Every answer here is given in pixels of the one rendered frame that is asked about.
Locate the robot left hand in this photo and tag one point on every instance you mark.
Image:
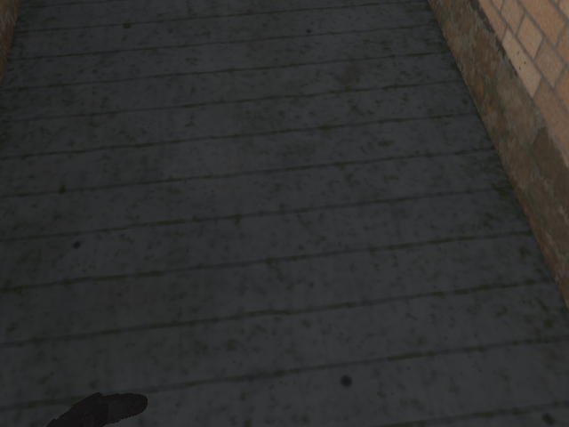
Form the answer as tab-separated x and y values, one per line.
97	410

